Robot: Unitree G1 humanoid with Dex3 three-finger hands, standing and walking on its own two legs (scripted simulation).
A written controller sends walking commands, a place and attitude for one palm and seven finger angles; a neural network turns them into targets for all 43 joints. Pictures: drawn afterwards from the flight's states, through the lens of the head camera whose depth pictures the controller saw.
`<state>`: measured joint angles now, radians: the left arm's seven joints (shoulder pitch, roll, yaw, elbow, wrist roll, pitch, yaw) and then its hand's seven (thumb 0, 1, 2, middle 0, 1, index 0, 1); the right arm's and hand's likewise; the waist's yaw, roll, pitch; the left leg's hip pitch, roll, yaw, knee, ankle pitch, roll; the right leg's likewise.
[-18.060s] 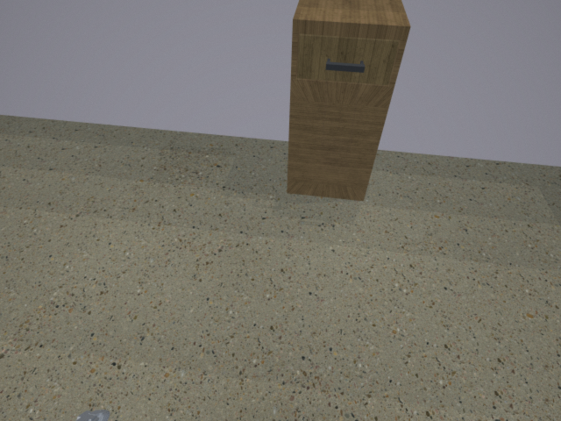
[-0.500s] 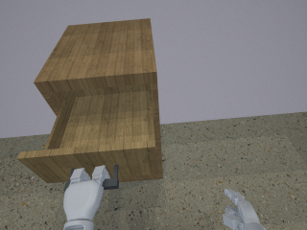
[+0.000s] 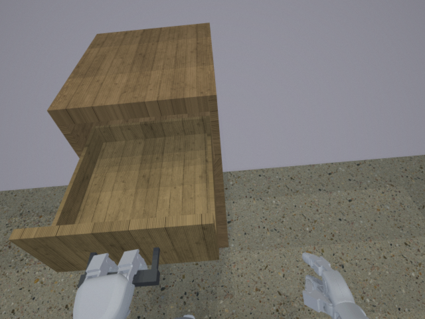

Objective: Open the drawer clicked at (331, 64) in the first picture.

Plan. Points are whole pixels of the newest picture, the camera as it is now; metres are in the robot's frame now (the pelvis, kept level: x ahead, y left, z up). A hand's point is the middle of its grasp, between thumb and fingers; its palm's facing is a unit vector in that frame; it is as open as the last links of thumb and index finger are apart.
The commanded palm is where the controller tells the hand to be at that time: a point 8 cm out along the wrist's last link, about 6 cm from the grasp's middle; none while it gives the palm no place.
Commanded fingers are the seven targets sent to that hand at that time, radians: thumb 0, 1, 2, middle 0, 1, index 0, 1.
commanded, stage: open the thumb to release the handle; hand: left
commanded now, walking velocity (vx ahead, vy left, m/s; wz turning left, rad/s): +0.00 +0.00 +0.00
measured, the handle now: (122, 267) +0.21 +0.19 +0.01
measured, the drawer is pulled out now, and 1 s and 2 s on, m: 0.30 0.30 0.30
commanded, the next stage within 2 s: lift the hand off the handle in 0.60 s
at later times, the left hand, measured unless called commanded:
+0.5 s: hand (116, 302) +0.16 +0.19 -0.01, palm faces +0.00 -0.14 -0.99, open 10.1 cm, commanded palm +0.13 +0.19 +0.04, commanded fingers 0.00 -0.50 0.30 -0.30 -1.20 -0.30 -1.20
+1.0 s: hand (122, 296) +0.17 +0.19 -0.02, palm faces +0.03 -0.14 -0.99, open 13.7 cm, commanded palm +0.15 +0.18 +0.04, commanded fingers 0.00 -0.50 0.30 -0.30 -1.20 -0.30 -1.20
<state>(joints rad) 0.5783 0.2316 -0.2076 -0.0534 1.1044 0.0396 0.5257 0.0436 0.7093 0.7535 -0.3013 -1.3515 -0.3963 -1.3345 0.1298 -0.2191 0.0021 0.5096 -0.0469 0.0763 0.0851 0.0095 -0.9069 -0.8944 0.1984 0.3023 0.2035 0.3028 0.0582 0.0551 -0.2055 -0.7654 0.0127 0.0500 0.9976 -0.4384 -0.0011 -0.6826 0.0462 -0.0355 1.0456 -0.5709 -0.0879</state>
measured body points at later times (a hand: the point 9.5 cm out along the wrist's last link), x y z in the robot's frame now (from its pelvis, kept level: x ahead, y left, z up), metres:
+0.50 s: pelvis -0.01 +0.00 +0.00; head +0.02 -0.04 +0.45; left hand +0.16 +0.20 +0.04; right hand +0.20 -0.22 -0.10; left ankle +0.03 +0.13 -0.67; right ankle -0.03 -0.06 -0.67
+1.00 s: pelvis -0.01 +0.01 +0.00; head +0.01 -0.03 +0.45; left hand +0.16 +0.19 +0.04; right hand +0.21 -0.20 -0.10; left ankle +0.03 +0.13 -0.67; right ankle -0.03 -0.06 -0.67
